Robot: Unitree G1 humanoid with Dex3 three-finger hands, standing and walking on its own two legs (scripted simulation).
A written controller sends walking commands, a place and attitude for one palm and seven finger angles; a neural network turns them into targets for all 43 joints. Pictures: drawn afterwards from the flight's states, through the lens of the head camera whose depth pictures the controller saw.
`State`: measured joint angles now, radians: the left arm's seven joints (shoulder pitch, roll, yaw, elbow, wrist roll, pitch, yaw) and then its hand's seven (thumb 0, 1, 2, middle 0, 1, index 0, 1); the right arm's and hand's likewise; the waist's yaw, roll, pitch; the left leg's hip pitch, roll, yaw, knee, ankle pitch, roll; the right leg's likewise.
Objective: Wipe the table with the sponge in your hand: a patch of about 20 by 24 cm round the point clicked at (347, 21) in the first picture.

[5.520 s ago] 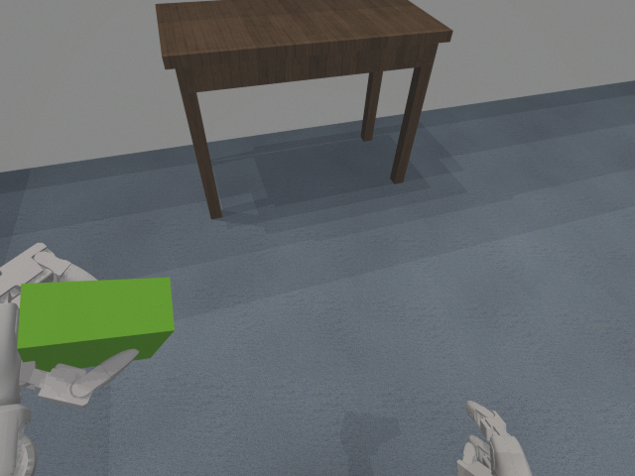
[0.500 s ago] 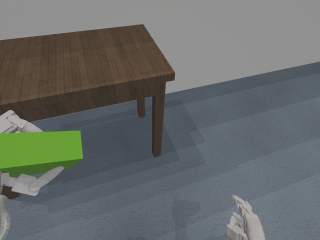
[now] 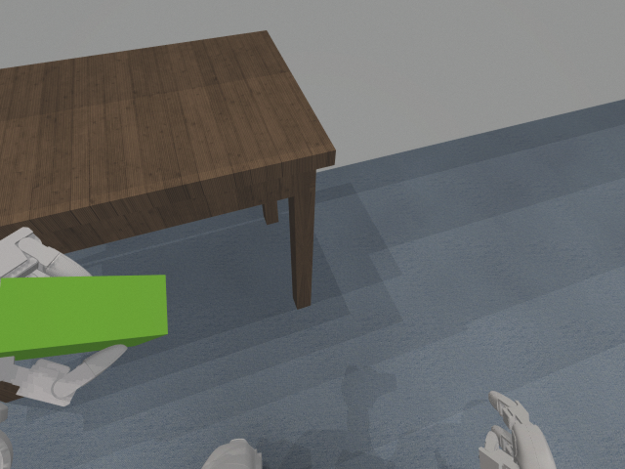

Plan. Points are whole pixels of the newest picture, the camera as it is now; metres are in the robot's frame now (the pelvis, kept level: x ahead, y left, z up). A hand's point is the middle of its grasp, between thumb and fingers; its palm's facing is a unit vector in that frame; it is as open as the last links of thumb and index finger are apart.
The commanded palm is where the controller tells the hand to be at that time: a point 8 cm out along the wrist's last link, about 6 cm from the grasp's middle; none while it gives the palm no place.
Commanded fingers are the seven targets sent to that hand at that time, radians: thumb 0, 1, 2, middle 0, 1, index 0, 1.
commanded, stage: take the last steps up to it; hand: left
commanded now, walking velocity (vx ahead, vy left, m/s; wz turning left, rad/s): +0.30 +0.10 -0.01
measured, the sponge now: (104, 317) +0.23 +0.20 +0.15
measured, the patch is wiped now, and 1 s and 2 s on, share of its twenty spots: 0.00 0.00 0.00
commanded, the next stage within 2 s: come to a stop and stand still in 1.00 s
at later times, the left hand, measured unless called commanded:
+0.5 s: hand (85, 214) +0.32 +0.25 +0.17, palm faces +0.38 -0.76 -0.52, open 9.4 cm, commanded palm +0.27 +0.29 +0.17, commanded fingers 0.00 0.10 1.30 -1.20 -1.60 -1.20 -1.60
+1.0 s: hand (99, 141) +0.43 +0.28 +0.17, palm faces +0.40 -0.80 -0.44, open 9.4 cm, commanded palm +0.37 +0.31 +0.17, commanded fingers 0.00 0.10 1.30 -1.20 -1.60 -1.20 -1.60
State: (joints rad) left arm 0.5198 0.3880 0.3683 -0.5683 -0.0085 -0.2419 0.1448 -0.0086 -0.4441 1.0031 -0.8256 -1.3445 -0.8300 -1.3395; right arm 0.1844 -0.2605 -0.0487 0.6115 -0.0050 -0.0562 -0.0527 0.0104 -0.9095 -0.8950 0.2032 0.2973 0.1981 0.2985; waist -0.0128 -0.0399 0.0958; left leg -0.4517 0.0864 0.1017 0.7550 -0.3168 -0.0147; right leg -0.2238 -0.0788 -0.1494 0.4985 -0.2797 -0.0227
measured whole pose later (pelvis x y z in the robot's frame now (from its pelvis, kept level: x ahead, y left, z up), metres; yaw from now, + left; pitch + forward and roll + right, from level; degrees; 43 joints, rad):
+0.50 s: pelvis +0.11 +0.01 -0.01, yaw -1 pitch +0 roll +0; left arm 0.48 0.41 0.38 -0.50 -0.01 -0.21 0.14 -0.01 -0.44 1.00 -0.83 -1.34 -0.83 -1.34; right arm 0.22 -0.14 0.03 0.63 0.00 -0.09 -0.05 0.01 -0.90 -0.89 0.21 0.30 0.21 0.30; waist 0.02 0.05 0.05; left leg -0.26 0.09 0.14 0.65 -0.37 -0.01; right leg -0.32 -0.03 -0.18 0.58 -0.25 -0.03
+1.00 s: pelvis +0.20 +0.03 -0.01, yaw -2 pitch +0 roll +1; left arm 0.42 0.42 0.41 -0.48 -0.02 -0.22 0.16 -0.01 -0.44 1.00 -0.83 -1.34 -0.83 -1.33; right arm 0.18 -0.17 -0.02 0.59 0.01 -0.06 -0.06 0.01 -0.91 -0.90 0.20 0.30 0.20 0.30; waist 0.00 -0.04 0.05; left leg -0.30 0.05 0.15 0.56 -0.25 0.02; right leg -0.38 -0.05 -0.08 1.01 -0.53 0.01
